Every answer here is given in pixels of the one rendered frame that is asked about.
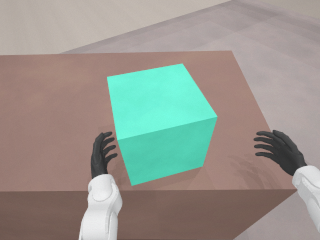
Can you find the robot left hand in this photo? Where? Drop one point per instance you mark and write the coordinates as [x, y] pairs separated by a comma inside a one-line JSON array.
[[98, 161]]

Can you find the robot left forearm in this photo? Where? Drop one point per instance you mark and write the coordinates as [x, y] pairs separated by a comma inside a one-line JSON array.
[[100, 221]]

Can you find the pedestal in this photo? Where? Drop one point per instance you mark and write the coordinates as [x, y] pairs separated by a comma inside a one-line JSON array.
[[54, 106]]

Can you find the robot right hand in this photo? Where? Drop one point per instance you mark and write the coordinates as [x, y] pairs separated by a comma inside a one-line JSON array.
[[284, 151]]

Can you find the robot right forearm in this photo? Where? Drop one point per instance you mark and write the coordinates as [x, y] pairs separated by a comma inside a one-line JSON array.
[[307, 181]]

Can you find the carton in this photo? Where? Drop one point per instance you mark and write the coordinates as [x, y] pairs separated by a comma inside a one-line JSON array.
[[163, 122]]

